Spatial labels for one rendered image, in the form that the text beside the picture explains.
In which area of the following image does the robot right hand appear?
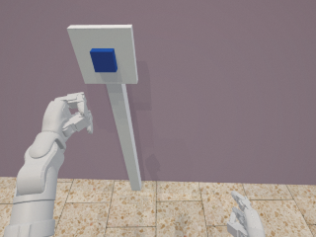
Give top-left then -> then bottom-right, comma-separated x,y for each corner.
226,191 -> 266,237

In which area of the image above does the panel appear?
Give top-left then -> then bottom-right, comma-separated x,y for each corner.
67,25 -> 142,192

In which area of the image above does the button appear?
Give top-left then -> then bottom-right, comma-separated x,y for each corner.
90,48 -> 118,73

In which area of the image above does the robot left hand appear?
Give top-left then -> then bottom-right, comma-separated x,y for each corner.
41,92 -> 94,142

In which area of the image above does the robot left forearm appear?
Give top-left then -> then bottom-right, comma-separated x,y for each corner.
3,131 -> 66,237

